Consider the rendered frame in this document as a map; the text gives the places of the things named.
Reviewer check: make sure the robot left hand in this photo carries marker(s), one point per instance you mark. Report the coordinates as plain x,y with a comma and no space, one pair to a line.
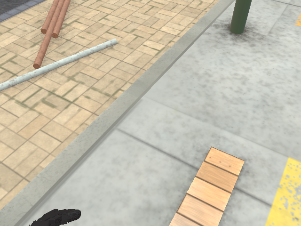
57,217

